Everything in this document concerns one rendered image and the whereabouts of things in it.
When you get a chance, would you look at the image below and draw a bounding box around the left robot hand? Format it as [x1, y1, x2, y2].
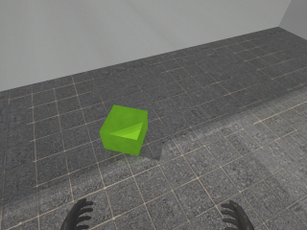
[60, 198, 94, 230]

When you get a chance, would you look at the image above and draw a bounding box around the right robot hand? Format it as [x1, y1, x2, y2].
[221, 200, 254, 230]

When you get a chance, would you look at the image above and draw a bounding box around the carton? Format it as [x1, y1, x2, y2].
[99, 104, 148, 156]

